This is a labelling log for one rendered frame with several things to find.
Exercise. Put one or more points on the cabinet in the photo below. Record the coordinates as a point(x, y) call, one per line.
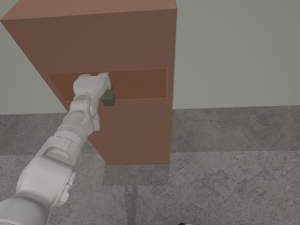
point(60, 36)

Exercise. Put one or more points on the handle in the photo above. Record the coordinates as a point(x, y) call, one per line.
point(108, 98)

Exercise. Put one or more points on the left robot forearm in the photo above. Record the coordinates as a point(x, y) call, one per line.
point(67, 142)

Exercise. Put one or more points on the robot left hand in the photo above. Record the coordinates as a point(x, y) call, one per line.
point(96, 85)

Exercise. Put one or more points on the drawer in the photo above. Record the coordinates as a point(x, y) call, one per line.
point(135, 83)

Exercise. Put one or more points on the left robot upper arm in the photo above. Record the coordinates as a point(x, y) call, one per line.
point(48, 184)

